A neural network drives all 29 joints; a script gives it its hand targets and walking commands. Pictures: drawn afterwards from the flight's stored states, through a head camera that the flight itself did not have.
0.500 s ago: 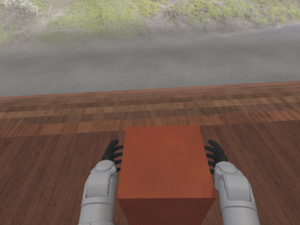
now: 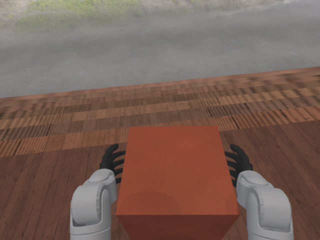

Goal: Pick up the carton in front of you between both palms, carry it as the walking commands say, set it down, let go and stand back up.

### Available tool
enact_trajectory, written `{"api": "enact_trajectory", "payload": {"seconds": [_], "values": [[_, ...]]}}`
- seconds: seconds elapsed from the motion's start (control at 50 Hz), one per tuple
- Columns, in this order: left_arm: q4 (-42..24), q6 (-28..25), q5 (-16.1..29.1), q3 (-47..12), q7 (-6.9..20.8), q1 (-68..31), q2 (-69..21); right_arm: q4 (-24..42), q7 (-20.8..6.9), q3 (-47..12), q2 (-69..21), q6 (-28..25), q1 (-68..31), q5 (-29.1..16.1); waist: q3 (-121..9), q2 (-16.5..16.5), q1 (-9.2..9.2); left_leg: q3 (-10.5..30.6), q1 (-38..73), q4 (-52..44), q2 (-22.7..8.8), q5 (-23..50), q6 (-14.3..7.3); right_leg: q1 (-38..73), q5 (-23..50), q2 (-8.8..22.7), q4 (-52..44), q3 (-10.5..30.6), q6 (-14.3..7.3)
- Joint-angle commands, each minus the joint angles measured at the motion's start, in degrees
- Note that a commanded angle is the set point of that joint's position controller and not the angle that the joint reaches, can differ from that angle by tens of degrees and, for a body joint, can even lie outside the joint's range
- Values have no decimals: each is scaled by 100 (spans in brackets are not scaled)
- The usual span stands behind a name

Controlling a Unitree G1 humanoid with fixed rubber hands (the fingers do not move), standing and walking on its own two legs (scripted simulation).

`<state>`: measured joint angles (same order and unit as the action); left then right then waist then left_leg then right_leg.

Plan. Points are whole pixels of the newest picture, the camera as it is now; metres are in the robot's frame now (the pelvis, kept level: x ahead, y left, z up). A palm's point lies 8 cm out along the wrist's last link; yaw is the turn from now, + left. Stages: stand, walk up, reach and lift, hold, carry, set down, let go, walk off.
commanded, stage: carry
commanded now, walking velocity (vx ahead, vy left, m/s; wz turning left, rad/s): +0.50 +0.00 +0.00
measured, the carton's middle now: (174, 189) +0.27 +0.00 +0.01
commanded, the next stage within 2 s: none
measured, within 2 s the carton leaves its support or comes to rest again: neither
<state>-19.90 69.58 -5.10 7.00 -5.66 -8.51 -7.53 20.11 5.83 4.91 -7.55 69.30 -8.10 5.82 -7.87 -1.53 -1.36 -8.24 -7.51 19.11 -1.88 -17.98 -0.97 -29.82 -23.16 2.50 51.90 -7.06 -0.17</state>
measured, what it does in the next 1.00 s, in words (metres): walks ahead: right foot, then left foot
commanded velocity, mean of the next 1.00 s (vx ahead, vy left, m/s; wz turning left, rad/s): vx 0.35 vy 0.00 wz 0.00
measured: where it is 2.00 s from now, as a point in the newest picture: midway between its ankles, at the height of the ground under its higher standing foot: (166, 182)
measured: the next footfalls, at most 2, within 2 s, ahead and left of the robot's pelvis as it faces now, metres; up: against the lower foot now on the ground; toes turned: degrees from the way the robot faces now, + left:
right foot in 0.14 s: +0.26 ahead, -0.11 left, +0.00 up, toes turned -9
left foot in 0.66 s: +0.60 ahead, +0.08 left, +0.00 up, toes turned +12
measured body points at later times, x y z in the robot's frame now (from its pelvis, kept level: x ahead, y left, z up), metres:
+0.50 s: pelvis +0.30 -0.04 +0.01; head +0.31 -0.05 +0.46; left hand +0.57 +0.13 +0.09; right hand +0.60 -0.17 +0.08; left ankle +0.40 +0.11 -0.69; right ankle +0.22 -0.11 -0.74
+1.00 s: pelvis +0.61 +0.01 +0.00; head +0.64 +0.02 +0.45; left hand +0.91 +0.16 +0.07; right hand +0.91 -0.14 +0.08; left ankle +0.56 +0.07 -0.74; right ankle +0.71 -0.11 -0.71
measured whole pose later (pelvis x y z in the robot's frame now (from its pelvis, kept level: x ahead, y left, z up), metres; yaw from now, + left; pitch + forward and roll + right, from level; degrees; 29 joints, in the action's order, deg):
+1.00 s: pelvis +0.61 +0.01 +0.00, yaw +1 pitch +4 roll -1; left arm -18.0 65.4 -6.8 8.0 -5.2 -14.5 -7.5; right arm 17.1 4.9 8.6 -8.0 64.3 -14.3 5.3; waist -0.6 0.7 -1.2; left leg -11.8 -11.3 24.4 -1.3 -17.0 -3.6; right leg -33.7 -9.8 2.6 41.2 -6.2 -1.3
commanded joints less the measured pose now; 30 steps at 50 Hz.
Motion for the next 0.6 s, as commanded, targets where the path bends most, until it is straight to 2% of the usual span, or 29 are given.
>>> {"api": "enact_trajectory", "payload": {"seconds": [0.0,0.06,0.08,0.1,0.12,0.14,0.16,0.18,0.2,0.22,0.24,0.26,0.28,0.32,0.38,0.46,0.54,0.56,0.58], "values": [[-116,67,2163,-4045,1389,-2522,-4892,316,-1458,-3954,-4847,115,-2752,-2429,-691,-549,1,1014,1564,-584,-1301,2731,-633,-912,727,61,-1139,-166,13],[-84,110,2004,-3952,1318,-2525,-4857,243,-1543,-3922,-4770,174,-2800,-2485,-545,-867,46,357,676,-373,-1117,3199,-407,488,1604,-233,-1994,-607,-71],[-79,116,1990,-3936,1317,-2559,-4868,249,-1559,-3919,-4761,188,-2854,-2496,-628,-835,95,146,413,-8,-1099,3516,-312,1162,1881,-332,-2178,-754,-121],[-51,117,1982,-3912,1323,-2568,-4883,275,-1569,-3922,-4749,204,-2903,-2502,-816,-701,144,-138,156,612,-960,3712,-192,1932,1845,-499,-2348,-931,-169],[-20,119,1979,-3883,1337,-2560,-4892,283,-1573,-3905,-4714,220,-2931,-2487,-1090,-526,195,-372,-260,1423,-756,3433,-59,2859,1471,-512,-2372,-990,-181],[-15,131,1962,-3866,1350,-2554,-4877,256,-1586,-3873,-4645,232,-2998,-2450,-1317,-4,335,-411,-1024,2693,-574,2152,75,3665,664,275,-2620,41,-214],[147,115,1895,-3813,1360,-2603,-4781,328,-1601,-3901,-4660,279,-3136,-2463,-1501,1536,281,-223,-2329,4358,161,193,334,4143,-461,1962,-3707,3291,-929],[123,109,1950,-3859,1377,-2651,-4972,251,-1610,-3922,-4740,278,-3242,-2437,-1406,1526,271,575,-2993,5223,139,-836,127,4153,-33,2307,-4109,4041,-1286],[-4,92,2045,-3908,1400,-2744,-5136,189,-1620,-3927,-4949,239,-3210,-2427,-1298,1151,235,809,-3139,5533,-226,-733,-40,3902,491,2195,-4014,3495,-1236],[-108,48,2122,-3985,1428,-2878,-5342,210,-1624,-3919,-5120,172,-3197,-2440,-1275,664,220,814,-3146,5520,-420,-435,-93,3678,1050,1979,-3903,2925,-1110],[-194,-8,2172,-4069,1458,-2975,-5502,219,-1615,-3941,-5243,103,-3134,-2397,-1240,312,199,850,-3101,5154,-566,-62,-85,3441,1377,1846,-3926,2408,-938],[-249,-57,2223,-4151,1489,-2989,-5601,216,-1593,-3968,-5335,39,-3057,-2335,-1231,376,193,806,-2912,4777,-644,174,-56,3225,1648,1689,-3981,1947,-779],[-305,-92,2273,-4190,1516,-2966,-5624,179,-1567,-3976,-5474,-20,-2939,-2287,-1286,545,205,679,-2788,4515,-586,287,-21,3185,1918,1585,-4007,1613,-705],[-370,-133,2369,-4280,1584,-2865,-5578,111,-1498,-3986,-5529,-143,-2654,-2148,-1304,674,221,495,-2807,4029,-475,384,46,3318,2280,1439,-4037,1201,-674],[-410,-163,2437,-4324,1674,-2711,-5382,101,-1393,-4001,-5465,-242,-2396,-1954,-1110,837,220,228,-3204,3237,-347,691,115,3678,2810,1311,-4065,823,-724],[-408,-105,2364,-4211,1699,-2434,-5088,260,-1338,-4014,-5266,-182,-2326,-1948,-626,926,244,-82,-3276,2121,-243,1227,97,3759,3368,1135,-4034,357,-702],[-317,2,2214,-4074,1646,-2279,-4902,327,-1406,-4025,-5058,-19,-2387,-2089,-167,1026,269,-418,-2840,1244,-71,1597,-52,3676,3908,1062,-3989,32,-617],[-307,23,2196,-4063,1630,-2294,-4883,348,-1428,-4029,-5021,15,-2442,-2143,-136,1061,259,-470,-2574,1107,-46,1679,-106,3649,4154,1066,-3881,-55,-568],[-310,38,2186,-4061,1617,-2328,-4874,352,-1447,-4024,-4997,41,-2489,-2188,-210,1105,240,-550,-2150,1017,34,1694,-165,3618,4733,1071,-3613,-184,-503]]}}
